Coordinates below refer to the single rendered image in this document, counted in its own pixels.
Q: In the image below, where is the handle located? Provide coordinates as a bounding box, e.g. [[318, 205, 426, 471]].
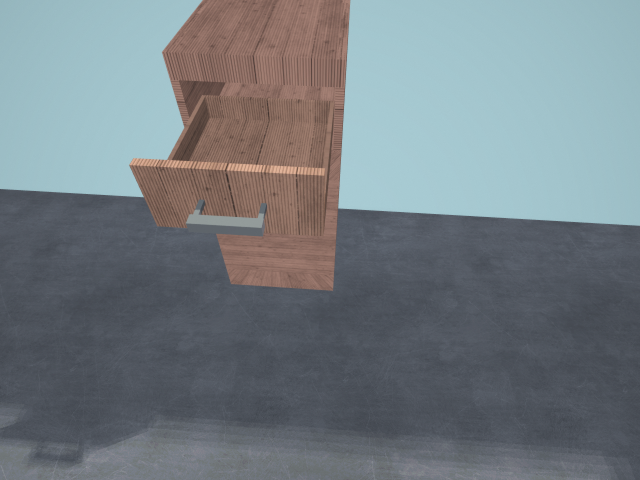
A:
[[186, 199, 267, 236]]

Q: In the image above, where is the cabinet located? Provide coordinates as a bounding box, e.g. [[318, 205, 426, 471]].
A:
[[162, 0, 350, 291]]

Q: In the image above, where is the drawer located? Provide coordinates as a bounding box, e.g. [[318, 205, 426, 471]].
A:
[[129, 95, 334, 236]]

